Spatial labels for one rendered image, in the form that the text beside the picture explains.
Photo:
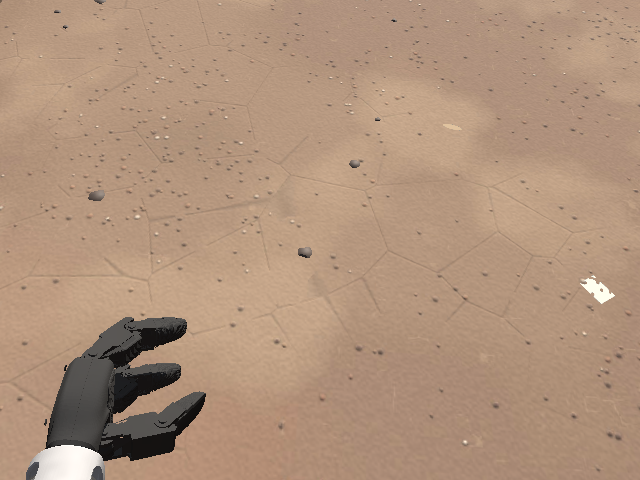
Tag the left robot forearm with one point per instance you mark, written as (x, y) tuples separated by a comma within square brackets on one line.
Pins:
[(66, 462)]

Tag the left robot hand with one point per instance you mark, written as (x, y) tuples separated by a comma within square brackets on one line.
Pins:
[(92, 391)]

